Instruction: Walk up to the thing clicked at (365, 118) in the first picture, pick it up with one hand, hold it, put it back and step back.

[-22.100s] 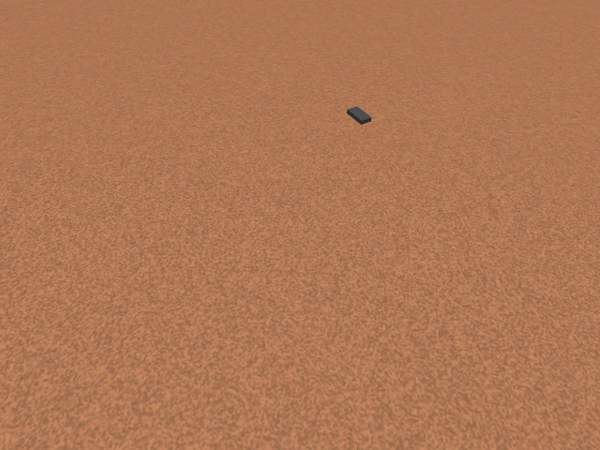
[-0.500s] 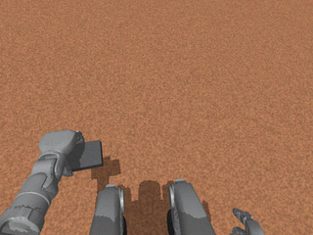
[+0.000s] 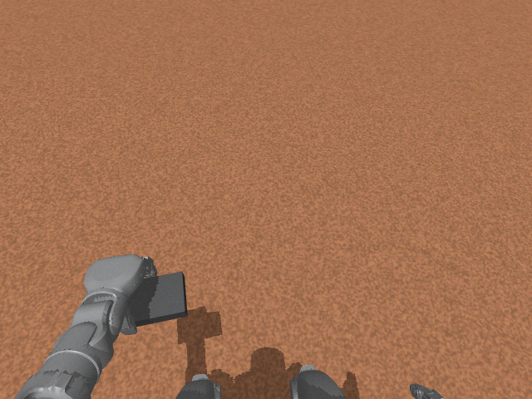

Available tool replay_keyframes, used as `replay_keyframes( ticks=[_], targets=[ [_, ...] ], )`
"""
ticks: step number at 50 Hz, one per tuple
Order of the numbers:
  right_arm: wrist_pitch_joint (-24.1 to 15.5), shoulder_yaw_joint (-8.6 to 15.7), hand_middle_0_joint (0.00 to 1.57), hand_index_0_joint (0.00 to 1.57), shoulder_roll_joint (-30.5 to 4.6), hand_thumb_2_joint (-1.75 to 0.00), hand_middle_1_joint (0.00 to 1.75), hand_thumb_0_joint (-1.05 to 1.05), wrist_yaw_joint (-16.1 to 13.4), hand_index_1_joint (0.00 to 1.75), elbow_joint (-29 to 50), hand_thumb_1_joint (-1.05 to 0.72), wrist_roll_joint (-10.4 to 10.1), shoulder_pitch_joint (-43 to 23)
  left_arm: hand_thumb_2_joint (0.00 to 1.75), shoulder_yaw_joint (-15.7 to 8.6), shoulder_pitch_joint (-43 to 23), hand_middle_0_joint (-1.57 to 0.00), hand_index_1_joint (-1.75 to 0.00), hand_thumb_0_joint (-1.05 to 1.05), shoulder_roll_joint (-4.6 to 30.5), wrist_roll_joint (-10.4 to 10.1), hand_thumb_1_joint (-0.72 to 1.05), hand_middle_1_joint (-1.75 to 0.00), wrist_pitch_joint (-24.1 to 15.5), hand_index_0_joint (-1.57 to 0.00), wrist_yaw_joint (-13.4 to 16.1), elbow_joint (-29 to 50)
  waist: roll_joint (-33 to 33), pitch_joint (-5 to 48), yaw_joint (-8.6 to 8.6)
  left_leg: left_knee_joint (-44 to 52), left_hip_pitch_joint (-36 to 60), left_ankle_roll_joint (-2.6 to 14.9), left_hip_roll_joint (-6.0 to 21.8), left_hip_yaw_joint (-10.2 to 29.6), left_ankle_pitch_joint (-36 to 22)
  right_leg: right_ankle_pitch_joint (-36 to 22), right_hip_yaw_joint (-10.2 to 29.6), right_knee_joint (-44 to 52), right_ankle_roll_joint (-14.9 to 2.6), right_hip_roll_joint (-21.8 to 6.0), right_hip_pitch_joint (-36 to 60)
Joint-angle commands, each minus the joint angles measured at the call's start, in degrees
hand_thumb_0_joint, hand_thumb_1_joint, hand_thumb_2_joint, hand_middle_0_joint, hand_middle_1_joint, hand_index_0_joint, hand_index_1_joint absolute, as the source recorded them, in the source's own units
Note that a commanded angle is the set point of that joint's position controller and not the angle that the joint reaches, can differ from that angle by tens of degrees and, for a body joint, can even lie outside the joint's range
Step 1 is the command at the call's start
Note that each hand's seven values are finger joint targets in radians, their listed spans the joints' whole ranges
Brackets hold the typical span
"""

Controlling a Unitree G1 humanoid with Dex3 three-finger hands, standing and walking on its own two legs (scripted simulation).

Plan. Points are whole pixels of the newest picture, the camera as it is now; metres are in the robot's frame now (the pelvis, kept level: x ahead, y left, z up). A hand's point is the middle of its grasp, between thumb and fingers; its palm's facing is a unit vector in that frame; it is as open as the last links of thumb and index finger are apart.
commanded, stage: lift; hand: left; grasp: from above
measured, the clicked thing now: (144, 301) +0.33 +0.20 -0.13
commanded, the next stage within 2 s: hold in 0.24 s
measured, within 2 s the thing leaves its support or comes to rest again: neither
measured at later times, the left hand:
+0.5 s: hand (108, 277) +0.33 +0.22 -0.03, palm faces -0.46 -0.04 -0.89, open 10.3 cm
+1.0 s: hand (100, 278) +0.32 +0.22 +0.00, palm faces -0.47 -0.05 -0.88, open 10.3 cm
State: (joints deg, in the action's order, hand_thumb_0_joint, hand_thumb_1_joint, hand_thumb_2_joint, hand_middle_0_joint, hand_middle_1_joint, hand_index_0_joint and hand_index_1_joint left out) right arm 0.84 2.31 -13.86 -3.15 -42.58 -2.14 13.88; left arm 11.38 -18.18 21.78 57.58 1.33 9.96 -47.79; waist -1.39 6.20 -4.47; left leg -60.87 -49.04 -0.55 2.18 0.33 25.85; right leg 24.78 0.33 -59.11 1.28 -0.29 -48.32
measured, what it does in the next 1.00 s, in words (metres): rises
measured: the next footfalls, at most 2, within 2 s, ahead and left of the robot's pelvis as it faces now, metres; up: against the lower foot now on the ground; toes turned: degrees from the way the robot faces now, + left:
none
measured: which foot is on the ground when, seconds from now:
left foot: down 0.00-1.00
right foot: down 0.00-1.00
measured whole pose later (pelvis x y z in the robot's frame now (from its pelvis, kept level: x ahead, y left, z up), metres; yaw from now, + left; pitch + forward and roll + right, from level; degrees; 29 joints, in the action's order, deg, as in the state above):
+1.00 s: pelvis +0.02 +0.01 +0.06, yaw -1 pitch +4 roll +0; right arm 3.2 2.8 -14.4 -2.1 -40.4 -3.0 13.1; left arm 12.6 -14.6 22.0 58.1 -0.3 2.8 -42.6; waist -1.9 2.3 -1.3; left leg -36.0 -22.4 -0.1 1.4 -1.7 17.3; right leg 16.2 1.7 -34.8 1.7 -1.0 -22.4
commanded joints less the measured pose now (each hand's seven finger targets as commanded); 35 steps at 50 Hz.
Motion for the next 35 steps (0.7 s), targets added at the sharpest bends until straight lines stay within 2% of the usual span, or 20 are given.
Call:
replay_keyframes(
  ticks=[1,3,4,5,8,9,10,12,13,14,15,17,20,23,26,28,30,32,33,35],
  targets=[
    [-1.47,2.90,0.20,0.20,-8.50,-0.90,0.30,0.00,-0.45,0.30,5.37,-0.90,0.18,1.35,0.74,-6.14,-17.42,-1.25,-0.35,0.00,13.02,0.04,0.64,-0.22,0.16,-1.12,3.25,10.53,-2.49,18.03,0.88,13.12,17.66,0.65,-2.73,-0.04,-11.06,-10.58,-0.39,13.11,-1.85,1.91,12.29],
    [-1.36,2.94,0.20,0.20,-8.39,-0.90,0.30,0.00,-0.36,0.30,5.56,-0.90,0.07,1.43,0.75,-4.67,-18.66,-1.25,-0.35,0.00,11.36,-0.40,0.64,-0.21,0.16,-1.12,2.92,11.77,-1.09,18.91,0.35,13.88,19.92,0.80,-2.86,-0.17,-13.57,-13.45,-0.16,14.58,-1.56,1.75,14.92],
    [-1.27,3.01,0.20,0.20,-8.35,-0.90,0.30,0.00,-0.29,0.30,5.05,-0.90,0.08,2.01,0.74,-4.93,-16.61,-1.24,-0.36,0.00,11.39,-0.13,0.63,-0.22,0.46,-1.12,2.91,10.02,-0.68,18.38,0.46,14.18,19.94,0.81,-2.89,-0.10,-15.00,-14.83,-0.06,15.05,-1.42,1.69,15.89],
    [-1.23,3.10,0.20,0.20,-8.53,-0.90,0.30,0.00,-0.24,0.30,5.19,-0.90,0.14,2.11,0.74,-5.33,-17.40,-1.23,-0.35,0.00,11.89,-0.28,0.63,-0.22,0.38,-1.11,2.78,10.72,-0.97,18.14,0.71,14.99,20.89,0.71,-2.87,-0.15,-15.80,-15.46,-0.21,15.68,-1.42,1.64,16.57],
    [-0.96,3.43,0.20,0.20,-8.55,-0.90,0.30,0.00,-0.03,0.30,5.11,-0.90,-0.02,2.50,0.73,-4.07,-16.73,-1.23,-0.36,0.00,10.07,-0.57,0.64,-0.24,0.31,-1.11,2.10,9.97,-1.35,17.39,0.65,16.79,24.13,0.61,-2.60,-0.32,-18.62,-17.63,-0.41,17.34,-1.54,1.74,17.55],
    [-0.97,3.42,0.20,0.20,-8.59,-0.90,0.30,0.00,-0.01,0.30,5.08,-0.90,-0.03,2.73,0.74,-4.01,-17.31,-1.22,-0.37,0.00,9.93,-0.71,0.63,-0.25,0.21,-1.11,1.87,10.14,-1.12,17.14,0.27,17.35,24.27,0.52,-2.58,-0.07,-19.01,-17.86,-0.51,17.71,-1.48,1.81,18.23],
    [-1.01,3.52,0.20,0.20,-8.64,-0.90,0.30,0.00,0.03,0.30,5.13,-0.90,0.00,2.58,0.73,-4.25,-16.43,-1.22,-0.37,0.00,10.31,-0.75,0.64,-0.25,0.05,-1.11,1.70,10.04,-1.44,16.85,0.84,18.06,25.26,0.36,-2.57,-0.26,-19.72,-18.01,-0.83,18.23,-1.56,1.79,18.99],
    [-0.85,3.63,0.20,0.20,-8.71,-0.90,0.30,0.00,0.07,0.30,5.57,-0.90,-0.02,2.27,0.76,-4.27,-16.52,-1.24,-0.37,0.00,10.61,-0.69,0.64,-0.25,-0.40,-1.12,1.32,10.69,-1.43,16.69,0.69,18.82,26.71,0.53,-2.72,-0.55,-20.84,-19.21,-0.71,19.52,-1.45,1.67,20.18],
    [-0.73,3.55,0.20,0.20,-8.61,-0.90,0.30,0.00,0.11,0.30,5.82,-0.90,-0.15,2.07,0.76,-4.22,-17.45,-1.23,-0.38,0.00,10.86,-0.52,0.65,-0.26,-0.68,-1.12,1.11,10.88,-0.81,16.19,0.44,19.58,26.76,0.53,-2.73,-0.45,-20.52,-18.96,-0.83,19.91,-1.42,1.71,20.54],
    [-0.65,3.49,0.20,0.20,-8.62,-0.90,0.30,0.00,0.13,0.30,5.85,-0.90,-0.16,1.84,0.76,-4.84,-16.79,-1.23,-0.38,0.00,11.77,-0.27,0.65,-0.27,-0.97,-1.12,1.06,10.69,-1.24,14.71,1.23,20.29,26.32,0.52,-2.91,-0.56,-19.79,-18.30,-0.71,20.55,-1.39,1.63,21.04],
    [-0.55,3.53,0.20,0.20,-8.51,-0.90,0.30,0.00,0.24,0.30,6.09,-0.90,-0.14,1.65,0.77,-4.48,-15.02,-1.24,-0.38,0.00,10.91,0.00,0.64,-0.25,-1.08,-1.13,0.98,9.88,-1.39,14.32,1.30,20.80,27.01,0.49,-2.98,-0.78,-19.96,-18.36,-0.77,21.01,-1.56,1.62,21.26],
    [-0.49,3.60,0.20,0.20,-8.52,-0.90,0.30,0.00,0.27,0.30,6.17,-0.90,-0.25,1.37,0.77,-4.28,-17.26,-1.24,-0.38,0.00,10.81,0.06,0.66,-0.27,-1.56,-1.13,0.98,11.86,-1.88,15.03,1.19,21.75,29.11,0.25,-2.84,-0.77,-21.12,-18.98,-0.82,21.50,-1.61,1.71,21.70],
    [-0.26,3.85,0.20,0.20,-8.90,-0.90,0.30,0.00,0.40,0.30,6.18,-0.90,-0.14,1.28,0.70,-5.21,-17.30,-1.21,-0.34,0.00,12.38,1.03,0.64,-0.23,-1.57,-1.10,1.09,12.08,-3.01,15.14,1.53,22.72,31.18,-0.09,-2.56,-0.59,-23.78,-20.30,-1.18,21.97,-1.81,1.87,22.43],
    [-0.05,3.81,0.20,0.20,-8.79,-0.90,0.30,0.00,0.48,0.30,6.32,-0.90,-0.18,0.89,0.72,-4.78,-18.27,-1.20,-0.35,0.00,12.12,1.79,0.63,-0.23,-1.67,-1.10,0.74,11.81,-1.59,13.71,1.37,23.70,30.79,0.13,-2.77,-0.59,-23.13,-20.36,-0.89,23.24,-1.63,1.83,23.62],
    [-0.06,4.21,0.20,0.20,-9.11,-0.90,0.30,0.00,0.60,0.30,6.85,-0.90,-0.37,0.64,0.72,-5.29,-18.77,-1.21,-0.34,0.00,12.54,0.80,0.64,-0.22,-1.81,-1.10,0.21,13.80,-2.61,15.63,1.92,24.70,33.88,-0.05,-2.68,-0.93,-24.72,-21.32,-0.80,23.94,-1.71,1.82,25.28],
    [-0.02,4.14,0.20,0.20,-9.06,-0.90,0.30,0.00,0.75,0.30,6.88,-0.90,-0.32,0.61,0.71,-4.15,-16.84,-1.19,-0.34,0.00,10.80,0.59,0.62,-0.24,-1.50,-1.08,-0.49,12.02,-1.33,13.89,1.76,25.19,33.47,-0.01,-2.54,-0.70,-25.56,-21.89,-1.01,24.28,-1.70,1.97,25.47],
    [0.07,4.15,0.20,0.20,-9.00,-0.90,0.30,0.00,0.69,0.30,7.15,-0.90,-0.43,0.13,0.71,-4.62,-16.53,-1.20,-0.33,0.00,11.63,0.87,0.61,-0.22,-1.34,-1.09,-0.79,12.71,-1.25,13.91,2.51,25.70,33.46,0.12,-2.92,-1.05,-25.39,-22.38,-0.64,25.11,-1.68,1.84,26.83],
    [0.09,4.16,0.20,0.20,-8.98,-0.90,0.30,0.00,0.70,0.30,7.20,-0.90,-0.43,-0.22,0.69,-3.99,-17.52,-1.20,-0.33,0.00,11.09,0.20,0.63,-0.23,-1.41,-1.10,-1.48,14.93,-1.31,14.80,2.24,26.01,34.42,0.13,-2.89,-1.27,-26.15,-23.27,-0.62,25.45,-1.52,1.85,28.26],
    [0.13,3.99,0.20,0.20,-8.99,-0.90,0.30,0.00,0.67,0.30,7.17,-0.90,-0.41,-0.45,0.67,-3.85,-15.73,-1.20,-0.33,0.00,10.93,0.51,0.65,-0.23,-1.18,-1.11,-1.88,12.52,-0.61,13.01,1.99,26.15,33.70,0.23,-2.82,-1.17,-25.98,-23.03,-0.64,25.62,-1.52,1.90,27.32],
    [0.27,4.03,0.20,0.20,-9.18,-0.90,0.30,0.00,0.56,0.30,7.91,-0.90,-0.71,-1.14,0.67,-4.16,-16.60,-1.21,-0.31,0.00,11.71,0.15,0.65,-0.21,-1.42,-1.12,-2.57,14.92,-1.19,12.96,2.69,27.10,34.77,0.18,-2.76,-1.41,-25.08,-21.97,-0.72,26.41,-1.66,1.94,27.88]
  ],
)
